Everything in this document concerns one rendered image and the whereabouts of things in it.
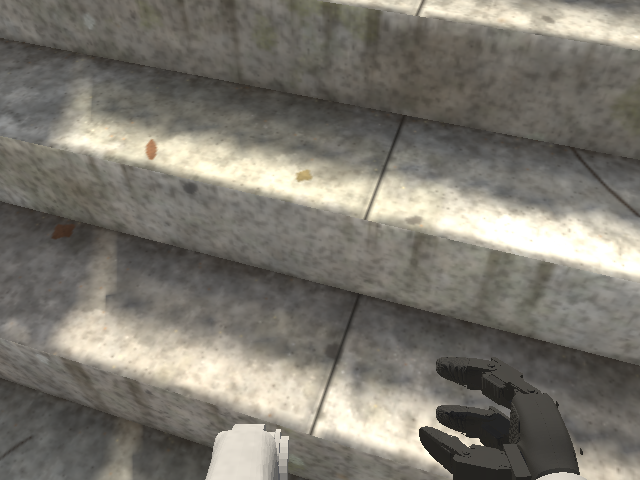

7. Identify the left robot shin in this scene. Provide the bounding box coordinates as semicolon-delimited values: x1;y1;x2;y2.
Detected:
211;431;226;460

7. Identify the robot right hand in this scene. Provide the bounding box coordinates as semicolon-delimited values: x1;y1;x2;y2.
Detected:
419;357;583;480

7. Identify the robot left thigh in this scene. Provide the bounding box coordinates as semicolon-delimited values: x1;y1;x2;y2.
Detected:
205;424;289;480

